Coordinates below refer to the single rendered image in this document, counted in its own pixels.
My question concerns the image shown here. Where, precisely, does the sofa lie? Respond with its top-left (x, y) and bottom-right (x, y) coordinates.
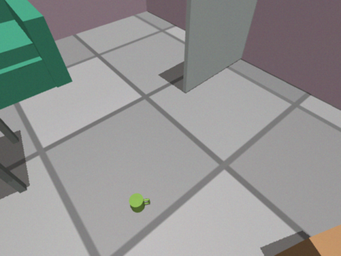
top-left (0, 0), bottom-right (72, 109)

